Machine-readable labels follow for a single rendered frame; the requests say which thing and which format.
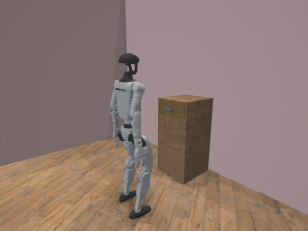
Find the robot right upper arm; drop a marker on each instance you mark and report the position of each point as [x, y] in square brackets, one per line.
[138, 90]

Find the robot left upper arm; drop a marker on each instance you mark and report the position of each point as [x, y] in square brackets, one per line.
[113, 104]

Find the drawer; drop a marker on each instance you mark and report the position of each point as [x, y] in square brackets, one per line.
[179, 109]

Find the robot right forearm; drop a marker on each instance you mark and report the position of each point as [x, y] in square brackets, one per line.
[136, 128]

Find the right robot hand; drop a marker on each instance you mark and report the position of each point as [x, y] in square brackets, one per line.
[139, 152]

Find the robot right foot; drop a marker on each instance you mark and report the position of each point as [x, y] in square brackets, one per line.
[144, 210]

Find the cabinet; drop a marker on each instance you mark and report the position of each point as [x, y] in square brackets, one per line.
[184, 144]

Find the handle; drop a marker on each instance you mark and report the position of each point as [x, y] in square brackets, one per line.
[167, 110]

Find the left robot hand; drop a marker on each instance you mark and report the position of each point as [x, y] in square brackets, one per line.
[115, 135]

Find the robot left forearm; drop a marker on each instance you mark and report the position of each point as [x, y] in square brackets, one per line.
[115, 119]

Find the robot left thigh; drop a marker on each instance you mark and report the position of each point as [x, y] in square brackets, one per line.
[130, 148]

